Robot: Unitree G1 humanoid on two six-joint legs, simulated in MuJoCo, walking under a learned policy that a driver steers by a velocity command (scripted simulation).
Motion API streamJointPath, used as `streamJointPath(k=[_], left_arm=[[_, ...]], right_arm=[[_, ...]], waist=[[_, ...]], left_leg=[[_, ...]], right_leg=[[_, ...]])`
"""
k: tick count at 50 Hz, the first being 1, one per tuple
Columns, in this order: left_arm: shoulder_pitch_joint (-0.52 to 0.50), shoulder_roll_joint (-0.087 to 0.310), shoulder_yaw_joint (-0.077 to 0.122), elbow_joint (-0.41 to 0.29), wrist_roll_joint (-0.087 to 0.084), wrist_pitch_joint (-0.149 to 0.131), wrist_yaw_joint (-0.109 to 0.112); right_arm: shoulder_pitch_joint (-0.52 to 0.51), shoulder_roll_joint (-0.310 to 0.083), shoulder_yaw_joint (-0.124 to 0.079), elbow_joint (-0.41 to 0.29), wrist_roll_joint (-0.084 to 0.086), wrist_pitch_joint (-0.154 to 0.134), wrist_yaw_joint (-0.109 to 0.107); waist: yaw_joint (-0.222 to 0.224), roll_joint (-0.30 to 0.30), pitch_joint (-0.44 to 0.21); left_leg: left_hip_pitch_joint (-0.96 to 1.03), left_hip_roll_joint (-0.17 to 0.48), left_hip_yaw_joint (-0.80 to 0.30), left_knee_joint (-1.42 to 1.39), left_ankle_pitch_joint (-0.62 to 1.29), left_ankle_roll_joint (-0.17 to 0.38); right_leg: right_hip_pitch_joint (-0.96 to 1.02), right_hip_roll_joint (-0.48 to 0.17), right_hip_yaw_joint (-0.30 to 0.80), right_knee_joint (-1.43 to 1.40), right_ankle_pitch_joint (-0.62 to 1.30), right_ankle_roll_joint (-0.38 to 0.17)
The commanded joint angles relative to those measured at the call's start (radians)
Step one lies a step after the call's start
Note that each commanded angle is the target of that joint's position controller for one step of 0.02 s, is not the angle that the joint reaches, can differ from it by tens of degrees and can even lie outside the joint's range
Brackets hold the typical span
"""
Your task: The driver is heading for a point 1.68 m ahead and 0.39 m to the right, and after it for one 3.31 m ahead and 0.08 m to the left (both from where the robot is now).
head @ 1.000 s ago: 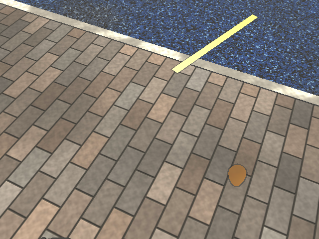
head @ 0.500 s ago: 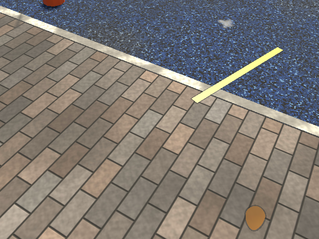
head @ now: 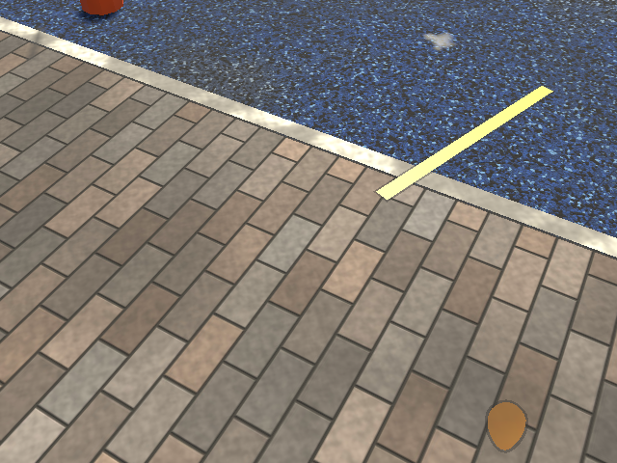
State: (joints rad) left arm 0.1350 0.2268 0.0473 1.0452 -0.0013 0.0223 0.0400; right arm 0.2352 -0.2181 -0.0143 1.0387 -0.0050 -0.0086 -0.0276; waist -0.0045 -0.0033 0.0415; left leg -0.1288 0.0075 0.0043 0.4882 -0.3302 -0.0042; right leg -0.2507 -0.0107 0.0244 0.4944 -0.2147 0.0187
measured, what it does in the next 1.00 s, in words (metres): stands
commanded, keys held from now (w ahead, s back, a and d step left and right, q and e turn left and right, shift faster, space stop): no key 0.82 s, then w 0.18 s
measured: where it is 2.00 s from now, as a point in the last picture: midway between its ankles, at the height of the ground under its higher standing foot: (337, 450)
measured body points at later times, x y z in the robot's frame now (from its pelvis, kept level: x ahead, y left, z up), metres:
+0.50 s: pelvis +0.00 +0.00 +0.00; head +0.01 +0.00 +0.45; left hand +0.04 +0.25 -0.15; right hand -0.01 -0.24 -0.15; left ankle -0.04 +0.12 -0.74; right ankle +0.03 -0.13 -0.74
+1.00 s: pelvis +0.02 -0.01 +0.00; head +0.02 -0.01 +0.45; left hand +0.04 +0.24 -0.16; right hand -0.03 -0.25 -0.16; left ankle -0.04 +0.12 -0.74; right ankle +0.02 -0.12 -0.72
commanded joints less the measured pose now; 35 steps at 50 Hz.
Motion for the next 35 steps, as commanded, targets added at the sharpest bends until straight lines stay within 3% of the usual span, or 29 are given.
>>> streamJointPath(k=[1, 17, 35], left_arm=[[0.000, 0.105, 0.017, -0.013, 0.000, -0.006, 0.004], [0.024, 0.088, 0.005, 0.059, 0.000, -0.006, 0.006], [0.073, 0.068, -0.007, 0.084, -0.002, -0.008, 0.009]], right_arm=[[0.049, -0.101, -0.016, -0.013, -0.001, -0.006, -0.004], [0.113, -0.076, -0.007, 0.026, 0.000, -0.008, -0.010], [0.180, -0.050, -0.001, 0.041, 0.002, -0.011, -0.011]], waist=[[0.002, 0.013, -0.022], [0.007, 0.007, 0.006], [0.007, 0.007, 0.016]], left_leg=[[-0.112, 0.029, -0.021, -0.108, 0.190, 0.012], [-0.132, 0.020, -0.014, -0.130, 0.109, 0.014], [-0.139, 0.016, -0.009, -0.130, 0.111, 0.015]], right_leg=[[0.111, -0.020, 0.017, -0.046, 0.205, -0.035], [0.088, -0.016, 0.012, -0.067, 0.133, -0.029], [0.075, -0.014, 0.011, -0.066, 0.131, -0.030]])
Next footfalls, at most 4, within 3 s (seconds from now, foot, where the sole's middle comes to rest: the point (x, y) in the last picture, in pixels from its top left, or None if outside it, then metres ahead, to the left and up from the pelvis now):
1.54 left None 0.46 0.12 -0.77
2.10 right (396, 377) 0.71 -0.18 -0.77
2.62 left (366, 255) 1.08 -0.14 -0.77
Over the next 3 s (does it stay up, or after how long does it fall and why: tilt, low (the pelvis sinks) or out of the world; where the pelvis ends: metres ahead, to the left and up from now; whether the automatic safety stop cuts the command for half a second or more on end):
stays up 1.06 -0.23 0.01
